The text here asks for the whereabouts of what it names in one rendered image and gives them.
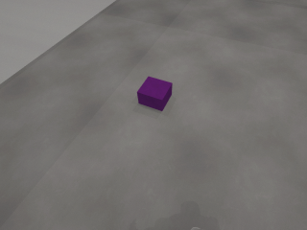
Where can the carton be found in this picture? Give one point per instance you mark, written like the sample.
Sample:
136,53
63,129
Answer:
155,93

